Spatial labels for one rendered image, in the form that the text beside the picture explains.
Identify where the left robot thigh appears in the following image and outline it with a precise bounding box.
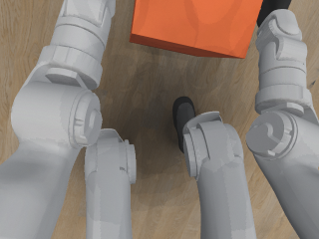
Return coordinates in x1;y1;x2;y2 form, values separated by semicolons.
86;137;137;239

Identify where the carton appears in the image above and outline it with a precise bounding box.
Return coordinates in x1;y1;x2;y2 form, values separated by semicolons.
129;0;263;59

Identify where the robot right upper arm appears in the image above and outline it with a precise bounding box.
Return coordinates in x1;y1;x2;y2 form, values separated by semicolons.
245;110;319;239

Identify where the robot left upper arm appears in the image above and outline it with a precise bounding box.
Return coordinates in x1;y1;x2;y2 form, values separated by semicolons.
0;81;103;239

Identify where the robot left forearm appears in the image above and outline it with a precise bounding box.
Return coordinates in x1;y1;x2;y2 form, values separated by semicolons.
11;0;116;130

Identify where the right robot foot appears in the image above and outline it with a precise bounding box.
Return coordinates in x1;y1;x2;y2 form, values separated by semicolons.
172;97;195;153

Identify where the robot right hand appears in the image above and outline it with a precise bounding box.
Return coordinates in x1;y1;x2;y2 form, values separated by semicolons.
256;0;292;28

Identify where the robot right forearm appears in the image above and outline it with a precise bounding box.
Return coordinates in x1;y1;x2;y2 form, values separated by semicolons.
254;9;319;125

